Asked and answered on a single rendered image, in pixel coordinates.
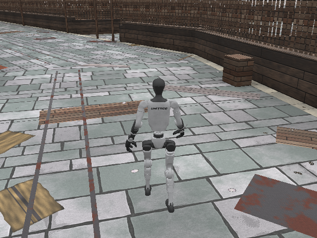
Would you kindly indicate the right robot upper arm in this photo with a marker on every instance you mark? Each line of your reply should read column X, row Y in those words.
column 176, row 112

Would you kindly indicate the left robot upper arm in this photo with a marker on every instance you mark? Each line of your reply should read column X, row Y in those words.
column 140, row 113

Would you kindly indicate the right robot forearm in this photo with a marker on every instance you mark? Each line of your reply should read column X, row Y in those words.
column 181, row 127

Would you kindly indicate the left robot forearm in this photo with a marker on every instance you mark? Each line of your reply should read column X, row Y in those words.
column 133, row 132

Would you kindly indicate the right robot foot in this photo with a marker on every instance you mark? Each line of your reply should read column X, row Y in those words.
column 170, row 208

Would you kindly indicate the right robot hand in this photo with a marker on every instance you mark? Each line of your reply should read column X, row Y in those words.
column 177, row 131

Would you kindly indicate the humanoid robot head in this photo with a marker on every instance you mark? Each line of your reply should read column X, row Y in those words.
column 158, row 87

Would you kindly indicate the left robot hand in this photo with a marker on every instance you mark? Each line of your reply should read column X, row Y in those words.
column 128, row 145

